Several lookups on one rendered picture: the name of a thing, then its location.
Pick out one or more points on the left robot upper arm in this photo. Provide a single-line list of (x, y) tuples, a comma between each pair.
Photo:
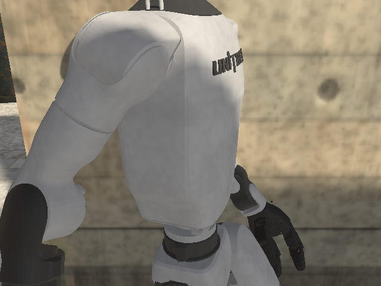
[(235, 25)]

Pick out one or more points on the right robot forearm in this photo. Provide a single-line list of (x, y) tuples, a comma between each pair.
[(25, 260)]

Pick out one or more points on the robot head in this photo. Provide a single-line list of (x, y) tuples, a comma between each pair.
[(190, 7)]

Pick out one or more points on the robot left thigh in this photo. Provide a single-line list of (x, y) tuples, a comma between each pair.
[(250, 265)]

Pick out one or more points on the left robot hand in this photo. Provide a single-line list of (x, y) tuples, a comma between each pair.
[(271, 222)]

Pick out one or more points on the left robot forearm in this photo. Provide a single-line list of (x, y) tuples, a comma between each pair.
[(245, 195)]

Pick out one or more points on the right robot upper arm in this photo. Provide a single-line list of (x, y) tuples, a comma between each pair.
[(117, 60)]

